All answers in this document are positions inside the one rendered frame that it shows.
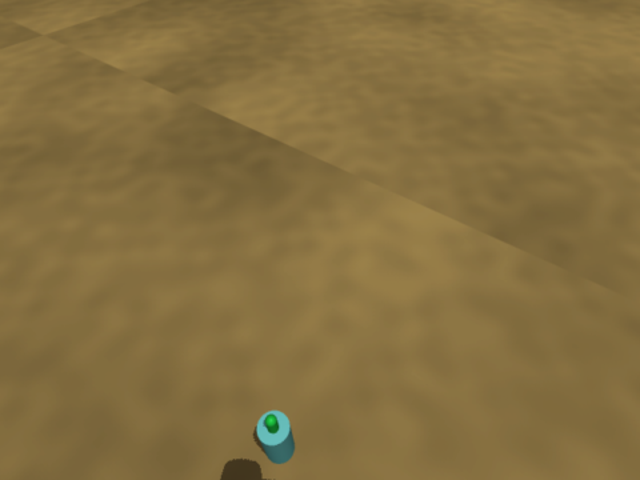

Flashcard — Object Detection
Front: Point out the bottle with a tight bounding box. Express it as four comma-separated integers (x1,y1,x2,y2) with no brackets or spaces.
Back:
257,410,295,464

